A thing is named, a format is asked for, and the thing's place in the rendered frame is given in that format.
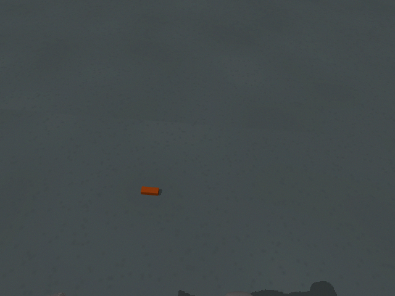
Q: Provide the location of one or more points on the small box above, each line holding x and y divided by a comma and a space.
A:
150, 190

